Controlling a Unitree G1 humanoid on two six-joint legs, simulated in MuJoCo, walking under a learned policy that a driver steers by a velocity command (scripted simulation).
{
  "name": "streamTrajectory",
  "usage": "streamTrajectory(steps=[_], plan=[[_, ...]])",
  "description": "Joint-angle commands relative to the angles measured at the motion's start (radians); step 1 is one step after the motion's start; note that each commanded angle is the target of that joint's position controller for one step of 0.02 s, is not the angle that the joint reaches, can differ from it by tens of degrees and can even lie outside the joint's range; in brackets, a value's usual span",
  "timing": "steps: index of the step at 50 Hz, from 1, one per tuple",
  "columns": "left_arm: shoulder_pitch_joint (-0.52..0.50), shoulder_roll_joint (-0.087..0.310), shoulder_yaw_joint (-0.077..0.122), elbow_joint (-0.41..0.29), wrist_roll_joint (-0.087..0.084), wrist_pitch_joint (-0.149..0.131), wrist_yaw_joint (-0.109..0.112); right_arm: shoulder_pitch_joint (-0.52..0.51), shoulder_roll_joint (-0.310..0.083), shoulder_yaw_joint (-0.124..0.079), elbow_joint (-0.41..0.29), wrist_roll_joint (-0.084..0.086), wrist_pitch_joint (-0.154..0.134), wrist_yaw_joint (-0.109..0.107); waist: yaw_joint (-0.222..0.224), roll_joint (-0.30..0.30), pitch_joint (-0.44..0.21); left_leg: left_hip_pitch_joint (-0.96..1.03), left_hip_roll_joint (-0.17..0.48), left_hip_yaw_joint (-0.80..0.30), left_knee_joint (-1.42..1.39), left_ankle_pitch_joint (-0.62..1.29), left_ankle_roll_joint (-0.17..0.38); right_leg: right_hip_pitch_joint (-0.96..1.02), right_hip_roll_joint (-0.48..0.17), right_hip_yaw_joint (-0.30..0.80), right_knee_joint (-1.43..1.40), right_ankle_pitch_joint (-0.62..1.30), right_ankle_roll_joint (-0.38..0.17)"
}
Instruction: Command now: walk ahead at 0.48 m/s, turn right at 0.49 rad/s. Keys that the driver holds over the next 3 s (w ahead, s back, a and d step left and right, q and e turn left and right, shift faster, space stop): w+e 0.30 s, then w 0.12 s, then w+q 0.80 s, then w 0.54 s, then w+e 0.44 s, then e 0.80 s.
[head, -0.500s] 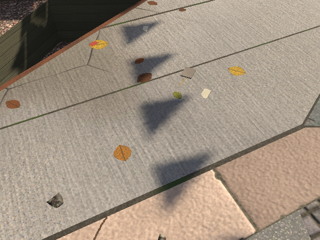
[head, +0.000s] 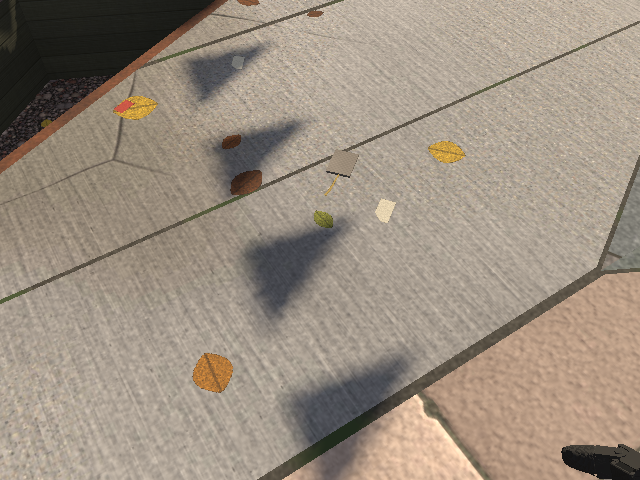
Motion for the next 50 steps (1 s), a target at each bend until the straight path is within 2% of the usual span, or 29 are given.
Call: streamTrajectory(steps=[1, 2, 3, 7, 12, 16, 18, 19, 20, 21, 22, 23, 24, 25, 26, 27, 28, 29, 32, 37, 39, 42, 44, 45, 46, 47, 48, 49, 50], plan=[[-0.062, 0.107, 0.028, -0.102, 0.007, -0.015, -0.002, 0.149, -0.099, -0.042, 0.008, -0.009, 0.001, -0.004, -0.099, 0.110, -0.052, 0.368, 0.302, -0.363, -0.313, -0.072, 0.158, -0.417, -0.111, 0.004, 0.158, 0.126, -0.001], [-0.063, 0.091, 0.028, -0.105, 0.006, -0.008, -0.008, 0.130, -0.093, -0.040, 0.014, -0.016, -0.004, -0.006, -0.080, 0.125, -0.037, 0.315, 0.279, -0.287, -0.341, -0.008, 0.154, -0.376, -0.131, 0.002, 0.138, 0.157, 0.000], [-0.071, 0.074, 0.025, -0.111, 0.004, 0.000, -0.012, 0.122, -0.092, -0.044, 0.023, -0.015, -0.012, -0.007, -0.073, 0.138, -0.029, 0.288, 0.276, -0.242, -0.363, 0.044, 0.165, -0.361, -0.136, -0.010, 0.123, 0.170, 0.004], [-0.154, 0.041, 0.015, -0.156, 0.019, 0.016, -0.019, 0.122, -0.122, -0.059, 0.063, 0.000, -0.025, -0.010, -0.068, 0.083, 0.018, 0.282, 0.287, -0.107, -0.413, 0.183, 0.187, -0.429, -0.146, -0.015, -0.017, 0.260, 0.026], [-0.301, 0.027, -0.001, -0.200, 0.020, -0.002, -0.053, 0.145, -0.172, -0.072, 0.098, 0.007, -0.010, -0.019, -0.116, 0.054, 0.046, 0.314, 0.262, 0.058, -0.420, 0.246, 0.155, -0.377, -0.122, -0.093, -0.301, 0.479, 0.009], [-0.403, 0.036, -0.001, -0.254, 0.018, -0.004, -0.074, 0.208, -0.205, -0.081, 0.138, 0.029, 0.013, -0.019, -0.138, 0.052, 0.066, 0.424, 0.292, 0.110, -0.372, 0.345, 0.128, -0.367, -0.093, -0.141, -0.421, 0.423, -0.037], [-0.384, 0.059, 0.012, -0.268, 0.023, -0.002, -0.075, 0.224, -0.231, -0.086, 0.151, 0.036, 0.027, -0.020, -0.103, 0.078, 0.024, 0.469, 0.301, 0.130, -0.269, 0.640, 0.116, -0.274, -0.033, -0.183, -0.448, 0.320, -0.078], [-0.317, 0.089, 0.028, -0.258, 0.026, 0.001, -0.073, 0.223, -0.245, -0.088, 0.154, 0.039, 0.034, -0.022, -0.055, 0.094, -0.030, 0.478, 0.296, 0.145, -0.157, 0.791, 0.106, -0.169, 0.006, -0.205, -0.461, 0.280, -0.104], [-0.172, 0.129, 0.054, -0.221, 0.024, 0.004, -0.064, 0.213, -0.239, -0.081, 0.155, 0.040, 0.040, -0.024, 0.033, 0.085, -0.111, 0.421, 0.269, 0.178, 0.022, 0.849, 0.082, 0.043, 0.048, -0.221, -0.519, 0.326, -0.136], [-0.008, 0.188, 0.083, -0.177, 0.022, 0.014, -0.047, 0.222, -0.203, -0.062, 0.146, 0.026, 0.036, -0.029, 0.108, 0.048, -0.198, 0.223, 0.233, 0.188, 0.265, 0.660, 0.045, 0.336, 0.004, -0.127, -0.517, 0.375, -0.169], [0.015, 0.303, 0.098, -0.167, 0.023, 0.011, -0.035, 0.340, -0.060, -0.012, 0.103, -0.006, 0.021, -0.015, 0.006, -0.219, -0.317, -0.222, 0.068, 0.160, 0.666, -0.236, -0.023, 0.700, -0.300, 0.410, -0.558, 0.233, -0.336], [0.035, 0.224, 0.071, -0.199, 0.027, 0.000, -0.037, 0.289, -0.128, -0.019, 0.124, 0.024, -0.004, -0.006, 0.065, -0.121, -0.471, -0.291, 0.017, -0.075, 0.828, -0.421, -0.020, 0.715, -0.409, 0.680, -0.709, 0.156, -0.391], [-0.010, 0.173, 0.052, -0.184, 0.037, -0.013, -0.043, 0.172, -0.192, -0.040, 0.090, 0.068, -0.011, -0.001, 0.083, -0.069, -0.310, -0.371, 0.061, -0.100, 0.850, -0.351, -0.006, 0.603, -0.379, 0.498, -0.739, 0.219, -0.333], [-0.061, 0.153, 0.045, -0.172, 0.034, -0.021, -0.044, 0.136, -0.172, -0.032, 0.076, 0.068, -0.015, -0.004, 0.043, -0.038, -0.198, -0.365, 0.108, -0.092, 0.776, -0.266, 0.006, 0.454, -0.338, 0.348, -0.746, 0.301, -0.293], [-0.117, 0.117, 0.035, -0.164, 0.037, -0.027, -0.044, 0.124, -0.161, -0.032, 0.083, 0.045, -0.012, -0.010, 0.005, -0.014, -0.129, -0.329, 0.143, -0.090, 0.701, -0.204, 0.003, 0.328, -0.297, 0.246, -0.766, 0.377, -0.265], [-0.156, 0.085, 0.025, -0.167, 0.048, -0.037, -0.043, 0.160, -0.158, -0.036, 0.099, 0.036, 0.002, -0.011, -0.034, -0.031, -0.101, -0.262, 0.167, -0.103, 0.668, -0.144, 0.001, 0.240, -0.269, 0.173, -0.808, 0.417, -0.248], [-0.171, 0.086, 0.027, -0.163, 0.054, -0.046, -0.043, 0.199, -0.146, -0.035, 0.113, 0.038, 0.017, -0.010, -0.056, -0.060, -0.097, -0.202, 0.170, -0.110, 0.660, -0.116, -0.011, 0.176, -0.270, 0.142, -0.845, 0.437, -0.258], [-0.182, 0.082, 0.028, -0.153, 0.052, -0.058, -0.044, 0.225, -0.129, -0.033, 0.127, 0.037, 0.031, -0.011, -0.069, -0.046, -0.087, -0.182, 0.170, -0.112, 0.639, -0.103, -0.024, 0.144, -0.266, 0.097, -0.874, 0.468, -0.262], [-0.183, 0.090, 0.033, -0.114, 0.057, -0.078, -0.036, 0.174, -0.102, -0.031, 0.118, 0.034, 0.053, -0.018, -0.070, -0.015, -0.016, -0.251, 0.160, -0.137, 0.534, 0.008, -0.049, 0.114, -0.244, -0.037, -0.931, 0.519, -0.235], [-0.167, 0.110, 0.036, -0.080, 0.054, -0.076, -0.019, 0.057, -0.063, -0.017, 0.086, 0.027, 0.039, 0.003, -0.024, -0.018, 0.024, -0.251, 0.128, -0.084, 0.232, 0.288, -0.045, 0.162, -0.203, -0.202, -0.960, 0.527, -0.176], [-0.129, 0.125, 0.041, -0.057, 0.048, -0.069, -0.015, -0.009, -0.049, -0.009, 0.059, 0.026, 0.037, 0.015, 0.008, -0.007, 0.050, -0.269, 0.122, -0.057, 0.154, 0.306, -0.031, 0.217, -0.229, -0.224, -0.959, 0.536, -0.171], [-0.086, 0.141, 0.049, -0.026, 0.034, -0.045, -0.012, -0.077, -0.051, -0.008, 0.014, 0.025, 0.036, 0.035, 0.029, -0.003, 0.071, -0.334, 0.110, -0.028, 0.085, 0.231, 0.001, 0.349, -0.270, -0.245, -0.908, 0.606, -0.162], [-0.090, 0.158, 0.055, -0.020, 0.028, -0.026, -0.005, -0.086, -0.062, -0.012, -0.013, 0.025, 0.038, 0.048, 0.012, -0.020, 0.058, -0.322, 0.085, 0.009, 0.062, 0.137, 0.031, 0.410, -0.288, -0.264, -0.838, 0.772, -0.144], [-0.102, 0.173, 0.059, -0.023, 0.027, -0.018, 0.000, -0.066, -0.075, -0.019, -0.020, 0.025, 0.041, 0.052, -0.010, -0.040, 0.028, -0.270, 0.055, 0.039, 0.063, 0.085, 0.050, 0.424, -0.288, -0.280, -0.777, 0.943, -0.131], [-0.112, 0.188, 0.063, -0.027, 0.025, -0.011, 0.006, -0.020, -0.097, -0.031, -0.018, 0.025, 0.047, 0.052, -0.042, -0.062, -0.018, -0.192, 0.017, 0.070, 0.074, 0.032, 0.072, 0.432, -0.285, -0.293, -0.687, 1.117, -0.118], [-0.121, 0.196, 0.064, -0.032, 0.025, -0.002, 0.012, 0.082, -0.133, -0.052, -0.001, 0.026, 0.052, 0.048, -0.102, -0.067, -0.082, -0.058, -0.025, 0.090, 0.068, 0.006, 0.099, 0.411, -0.269, -0.309, -0.537, 1.219, -0.101], [-0.135, 0.185, 0.057, -0.037, 0.022, 0.001, 0.017, 0.239, -0.183, -0.083, 0.034, 0.029, 0.055, 0.035, -0.193, -0.042, -0.164, 0.187, -0.056, 0.074, 0.003, 0.064, 0.140, 0.296, -0.229, -0.335, -0.316, 1.158, -0.065], [-0.095, 0.121, 0.034, -0.066, 0.042, -0.012, 0.019, 0.358, -0.278, -0.114, 0.056, 0.029, 0.067, 0.012, -0.215, 0.107, -0.263, 0.515, 0.120, -0.228, -0.016, 0.048, 0.227, -0.013, -0.153, -0.340, 0.017, 0.745, -0.015], [-0.040, 0.024, -0.002, -0.109, 0.053, -0.047, 0.002, 0.307, -0.326, -0.113, 0.026, 0.029, 0.055, 0.015, -0.117, 0.289, -0.379, 0.767, 0.342, -0.815, -0.164, -0.087, 0.421, -0.379, 0.071, -0.167, 0.331, -0.116, 0.034]])
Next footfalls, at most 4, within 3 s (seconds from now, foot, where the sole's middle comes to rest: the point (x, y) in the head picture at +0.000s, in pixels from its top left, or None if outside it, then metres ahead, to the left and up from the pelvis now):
0.42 right None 0.36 -0.18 -0.77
0.96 left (352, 372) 0.70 0.00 -0.77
1.44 right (425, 269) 0.99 -0.18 -0.77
1.96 left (314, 199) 1.21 0.11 -0.77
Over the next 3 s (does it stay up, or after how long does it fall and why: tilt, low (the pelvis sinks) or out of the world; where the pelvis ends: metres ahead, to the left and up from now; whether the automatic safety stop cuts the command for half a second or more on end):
stays up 1.40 0.00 0.01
